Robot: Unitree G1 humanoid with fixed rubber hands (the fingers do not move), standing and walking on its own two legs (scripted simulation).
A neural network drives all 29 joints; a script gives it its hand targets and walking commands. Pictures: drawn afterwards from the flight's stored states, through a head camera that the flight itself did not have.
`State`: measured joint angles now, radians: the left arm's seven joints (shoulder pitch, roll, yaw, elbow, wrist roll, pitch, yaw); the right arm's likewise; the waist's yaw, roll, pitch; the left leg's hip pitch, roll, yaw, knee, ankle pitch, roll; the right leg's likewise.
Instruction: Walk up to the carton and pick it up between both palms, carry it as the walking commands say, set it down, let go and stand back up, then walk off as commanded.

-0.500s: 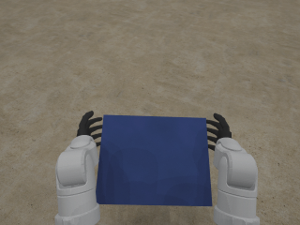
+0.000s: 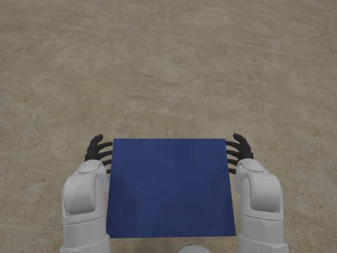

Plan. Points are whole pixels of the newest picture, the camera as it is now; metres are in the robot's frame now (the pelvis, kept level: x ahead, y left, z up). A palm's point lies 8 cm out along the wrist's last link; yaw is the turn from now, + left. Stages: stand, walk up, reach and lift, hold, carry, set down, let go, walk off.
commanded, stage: carry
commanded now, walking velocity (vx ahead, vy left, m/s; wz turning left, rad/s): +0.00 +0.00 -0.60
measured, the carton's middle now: (168, 187) +0.28 +0.01 -0.03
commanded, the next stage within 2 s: none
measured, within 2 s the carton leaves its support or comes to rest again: neither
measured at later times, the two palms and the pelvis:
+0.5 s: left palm (171, 160) +0.30 +0.01 +0.08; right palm (329, 224) +0.18 -0.29 +0.08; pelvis -0.03 -0.04 +0.00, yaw -21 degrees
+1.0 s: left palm (195, 172) +0.26 -0.04 +0.09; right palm out of the picture +0.08 -0.30 +0.10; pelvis -0.07 -0.01 +0.01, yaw -38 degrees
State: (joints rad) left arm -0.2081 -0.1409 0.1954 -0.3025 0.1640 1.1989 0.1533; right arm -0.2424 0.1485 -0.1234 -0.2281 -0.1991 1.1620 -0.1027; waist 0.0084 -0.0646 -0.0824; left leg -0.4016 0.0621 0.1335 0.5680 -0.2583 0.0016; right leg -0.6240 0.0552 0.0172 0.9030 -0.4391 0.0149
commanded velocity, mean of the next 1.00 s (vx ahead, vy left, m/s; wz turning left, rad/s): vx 0.00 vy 0.00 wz -0.60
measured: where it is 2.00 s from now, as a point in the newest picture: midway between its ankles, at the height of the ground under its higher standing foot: outside the picture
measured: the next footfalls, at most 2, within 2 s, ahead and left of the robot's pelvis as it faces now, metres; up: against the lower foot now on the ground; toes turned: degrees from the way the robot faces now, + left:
right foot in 0.26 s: +0.03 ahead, -0.13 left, +0.00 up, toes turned -18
left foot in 0.70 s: +0.06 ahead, +0.07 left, +0.00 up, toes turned -20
